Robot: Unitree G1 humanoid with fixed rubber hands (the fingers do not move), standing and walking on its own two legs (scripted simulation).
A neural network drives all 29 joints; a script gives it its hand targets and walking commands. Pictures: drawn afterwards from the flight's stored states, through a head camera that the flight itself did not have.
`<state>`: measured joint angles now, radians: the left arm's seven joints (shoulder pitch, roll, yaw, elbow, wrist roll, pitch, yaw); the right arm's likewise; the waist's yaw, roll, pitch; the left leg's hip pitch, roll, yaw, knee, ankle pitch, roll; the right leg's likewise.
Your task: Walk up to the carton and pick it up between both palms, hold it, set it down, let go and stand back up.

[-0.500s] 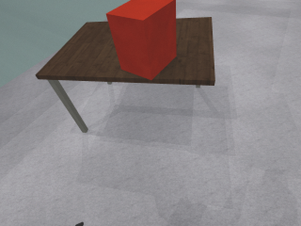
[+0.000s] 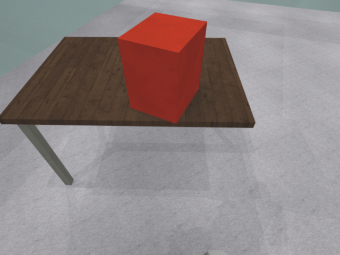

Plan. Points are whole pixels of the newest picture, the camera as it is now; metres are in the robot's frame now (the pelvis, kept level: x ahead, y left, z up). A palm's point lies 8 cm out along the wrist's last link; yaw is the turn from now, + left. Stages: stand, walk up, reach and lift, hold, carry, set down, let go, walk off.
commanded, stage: walk up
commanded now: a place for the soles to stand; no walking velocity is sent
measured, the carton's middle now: (165, 68) +0.77 +0.03 +0.03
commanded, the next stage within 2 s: none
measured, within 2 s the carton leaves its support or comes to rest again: neither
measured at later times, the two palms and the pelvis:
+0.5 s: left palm (54, 222) +0.24 +0.32 -0.08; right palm out of the picture +0.15 -0.20 -0.14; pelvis +0.14 +0.07 +0.00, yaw -6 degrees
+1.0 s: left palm (40, 195) +0.33 +0.41 -0.12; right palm (218, 219) +0.25 -0.11 -0.11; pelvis +0.23 +0.15 -0.01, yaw -8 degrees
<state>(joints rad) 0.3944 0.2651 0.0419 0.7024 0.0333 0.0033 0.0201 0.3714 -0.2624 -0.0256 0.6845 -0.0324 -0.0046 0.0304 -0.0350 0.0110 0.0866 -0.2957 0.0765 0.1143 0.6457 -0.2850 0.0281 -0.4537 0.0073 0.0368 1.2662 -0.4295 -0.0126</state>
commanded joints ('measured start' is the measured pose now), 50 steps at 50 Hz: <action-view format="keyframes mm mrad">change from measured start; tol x32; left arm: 1 56 61 26 -105 -12 -33 -16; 50 17 129 29 -28 -12 -7 -20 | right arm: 1 35 -173 -43 -37 -9 -32 -12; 50 -47 -173 -35 -97 25 13 -43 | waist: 1 13 113 2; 15 148 -233 -143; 30 29 -242 -66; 35 4 299 -114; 50 76 44 -109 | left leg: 1 62 198 -193 -333 23 170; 11 -10 188 -91 -230 213 98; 18 -441 27 -129 729 -184 -33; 32 216 -48 7 -45 187 -50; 37 -84 338 -573 -433 -319 223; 50 -100 147 -190 -92 52 58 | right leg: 1 -102 -37 -19 -177 83 7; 12 269 20 -141 -675 289 -47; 16 523 -529 766 -963 -137 -372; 28 82 -158 6 -892 297 -164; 37 -61 -66 22 -143 -192 27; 50 309 -64 -19 -823 248 -29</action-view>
